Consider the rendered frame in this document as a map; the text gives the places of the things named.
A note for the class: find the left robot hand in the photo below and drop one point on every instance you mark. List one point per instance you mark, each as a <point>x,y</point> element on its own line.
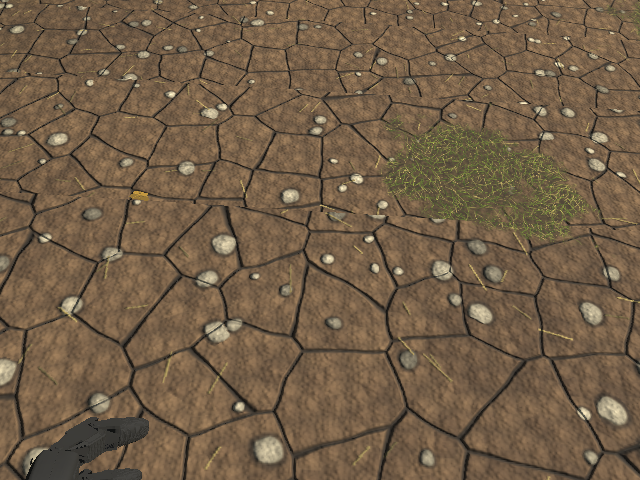
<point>82,444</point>

